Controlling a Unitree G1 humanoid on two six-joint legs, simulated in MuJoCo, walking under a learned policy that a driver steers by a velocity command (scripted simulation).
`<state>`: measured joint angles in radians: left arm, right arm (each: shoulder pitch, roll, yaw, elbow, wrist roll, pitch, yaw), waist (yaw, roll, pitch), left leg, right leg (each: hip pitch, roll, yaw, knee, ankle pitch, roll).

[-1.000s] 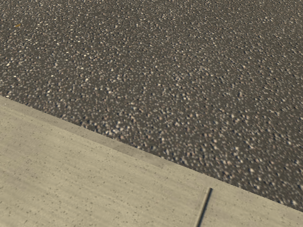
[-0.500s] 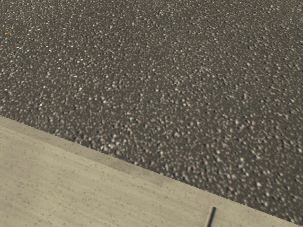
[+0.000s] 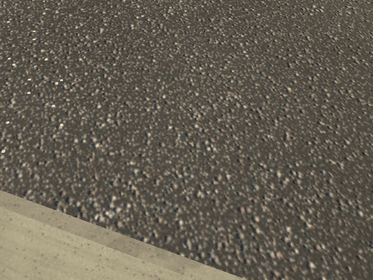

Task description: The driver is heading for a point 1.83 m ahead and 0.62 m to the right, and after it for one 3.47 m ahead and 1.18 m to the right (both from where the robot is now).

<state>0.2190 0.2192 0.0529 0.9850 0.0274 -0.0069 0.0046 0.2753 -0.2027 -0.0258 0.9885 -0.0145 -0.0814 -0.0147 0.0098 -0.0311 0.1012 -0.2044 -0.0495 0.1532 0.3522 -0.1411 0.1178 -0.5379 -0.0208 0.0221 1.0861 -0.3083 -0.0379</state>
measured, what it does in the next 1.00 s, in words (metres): walks ahead, turning right: right foot, then left foot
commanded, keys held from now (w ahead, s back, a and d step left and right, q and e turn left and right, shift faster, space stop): e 0.64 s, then w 0.36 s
